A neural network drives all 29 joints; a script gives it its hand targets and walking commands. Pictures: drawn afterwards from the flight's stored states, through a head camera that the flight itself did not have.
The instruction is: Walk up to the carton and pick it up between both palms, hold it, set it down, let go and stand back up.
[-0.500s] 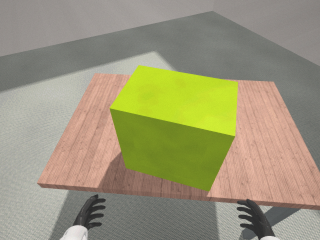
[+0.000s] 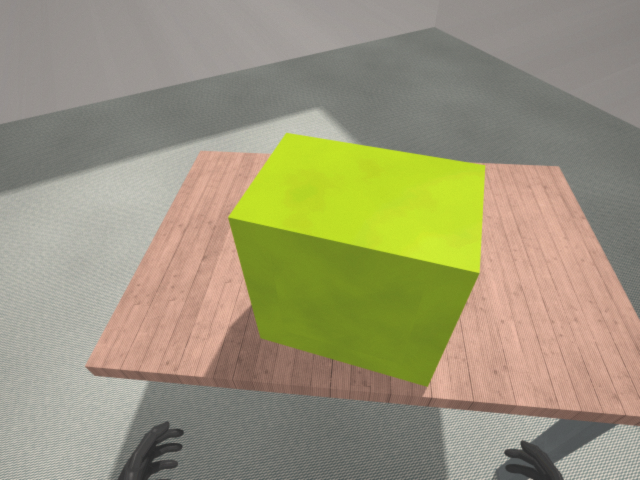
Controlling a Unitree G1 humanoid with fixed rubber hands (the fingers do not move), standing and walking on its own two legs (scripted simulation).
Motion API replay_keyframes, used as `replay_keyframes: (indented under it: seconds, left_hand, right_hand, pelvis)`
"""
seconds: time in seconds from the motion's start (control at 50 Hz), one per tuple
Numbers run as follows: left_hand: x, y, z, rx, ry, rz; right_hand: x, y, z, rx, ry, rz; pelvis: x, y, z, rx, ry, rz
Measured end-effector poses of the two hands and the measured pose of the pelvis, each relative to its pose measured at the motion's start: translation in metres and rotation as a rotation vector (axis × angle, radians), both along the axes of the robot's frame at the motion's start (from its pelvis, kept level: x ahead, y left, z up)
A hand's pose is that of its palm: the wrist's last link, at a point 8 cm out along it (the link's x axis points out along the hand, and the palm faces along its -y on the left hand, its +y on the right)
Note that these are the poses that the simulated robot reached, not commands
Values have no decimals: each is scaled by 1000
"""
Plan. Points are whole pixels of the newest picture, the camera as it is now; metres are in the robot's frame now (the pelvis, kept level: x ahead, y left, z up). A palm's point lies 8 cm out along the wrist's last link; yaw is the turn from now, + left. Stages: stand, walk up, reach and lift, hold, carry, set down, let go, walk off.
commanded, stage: stand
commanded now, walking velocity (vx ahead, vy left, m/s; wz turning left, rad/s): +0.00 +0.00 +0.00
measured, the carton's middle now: (358, 262) +0.41 -0.02 +0.02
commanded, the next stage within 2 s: none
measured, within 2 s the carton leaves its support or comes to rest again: neither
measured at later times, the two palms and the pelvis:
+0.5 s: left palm out of the picture +0.02 +0.27 -0.10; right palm out of the picture +0.04 -0.25 -0.11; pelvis -0.04 +0.01 +0.00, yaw +1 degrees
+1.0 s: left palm out of the picture -0.01 +0.26 -0.11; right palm out of the picture +0.01 -0.27 -0.12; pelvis -0.04 +0.00 -0.01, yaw +1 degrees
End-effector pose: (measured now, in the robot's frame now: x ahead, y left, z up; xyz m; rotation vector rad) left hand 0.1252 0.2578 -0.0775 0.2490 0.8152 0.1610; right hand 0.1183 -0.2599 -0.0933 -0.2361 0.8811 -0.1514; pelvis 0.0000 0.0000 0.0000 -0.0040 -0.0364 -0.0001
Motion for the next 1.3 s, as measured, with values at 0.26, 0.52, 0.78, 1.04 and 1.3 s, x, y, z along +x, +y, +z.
replay_keyframes:
  seconds: [0.26,0.52,0.78,1.04,1.3]
  left_hand:
    - [-56,9,-16,2,102,15]
    - [-104,11,-27,0,183,33]
    - [-133,10,-33,5,254,50]
    - [-127,1,-36,-3,267,50]
    - [-108,-1,-35,-2,258,46]
  right_hand:
    - [-45,-2,-8,-11,93,9]
    - [-80,5,-18,2,141,18]
    - [-99,-2,-23,-4,183,8]
    - [-104,-6,-27,-1,216,-6]
    - [-101,-6,-29,2,235,-22]
  pelvis:
    - [-19,3,-2,3,-12,13]
    - [-38,5,-4,4,-14,17]
    - [-46,2,-5,5,-9,16]
    - [-40,-4,-5,6,1,13]
    - [-30,-5,-4,7,3,9]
